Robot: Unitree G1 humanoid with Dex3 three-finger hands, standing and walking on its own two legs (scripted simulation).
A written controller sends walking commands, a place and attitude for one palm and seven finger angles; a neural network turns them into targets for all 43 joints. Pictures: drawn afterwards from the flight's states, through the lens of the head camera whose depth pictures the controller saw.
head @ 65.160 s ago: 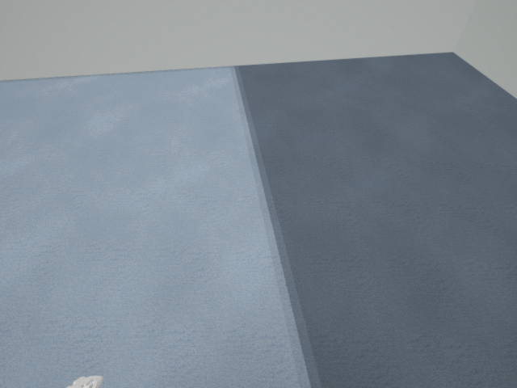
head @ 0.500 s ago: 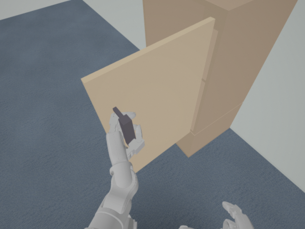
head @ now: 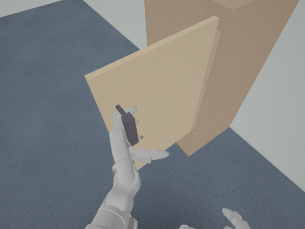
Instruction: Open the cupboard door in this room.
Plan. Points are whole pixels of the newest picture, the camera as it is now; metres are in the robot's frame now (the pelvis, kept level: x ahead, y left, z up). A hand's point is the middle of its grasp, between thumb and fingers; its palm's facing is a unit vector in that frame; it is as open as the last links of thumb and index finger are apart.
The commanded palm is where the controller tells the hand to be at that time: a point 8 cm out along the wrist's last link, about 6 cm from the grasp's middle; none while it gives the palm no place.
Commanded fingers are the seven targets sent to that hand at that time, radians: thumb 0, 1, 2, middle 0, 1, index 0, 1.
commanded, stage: open thumb and fingers to let go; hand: left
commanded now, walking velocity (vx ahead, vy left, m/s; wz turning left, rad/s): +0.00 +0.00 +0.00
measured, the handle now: (126, 125) +0.38 +0.09 +0.05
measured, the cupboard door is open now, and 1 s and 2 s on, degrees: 92 94 94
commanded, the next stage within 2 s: slide the hand sideways off the handle in 0.18 s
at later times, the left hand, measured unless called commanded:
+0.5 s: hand (134, 150) +0.31 +0.06 +0.04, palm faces -0.24 -0.97 -0.02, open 16.0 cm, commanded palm +0.30 +0.10 +0.05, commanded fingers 0.00 -0.50 0.30 -0.15 -0.30 -0.15 -0.30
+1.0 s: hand (119, 167) +0.26 +0.09 +0.05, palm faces -0.16 -0.99 +0.00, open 16.4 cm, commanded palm +0.25 +0.15 +0.05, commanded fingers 0.00 -0.50 0.30 -0.15 -0.30 -0.15 -0.30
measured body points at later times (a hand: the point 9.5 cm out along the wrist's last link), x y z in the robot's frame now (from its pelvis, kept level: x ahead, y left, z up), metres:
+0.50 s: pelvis -0.01 +0.02 +0.00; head +0.05 +0.01 +0.45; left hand +0.31 +0.11 +0.05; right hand +0.14 -0.21 -0.12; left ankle +0.04 +0.15 -0.66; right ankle -0.03 -0.08 -0.66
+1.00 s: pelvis -0.01 +0.03 -0.01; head +0.05 +0.02 +0.44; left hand +0.27 +0.15 +0.05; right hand +0.16 -0.20 -0.10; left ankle +0.04 +0.15 -0.66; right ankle -0.03 -0.08 -0.66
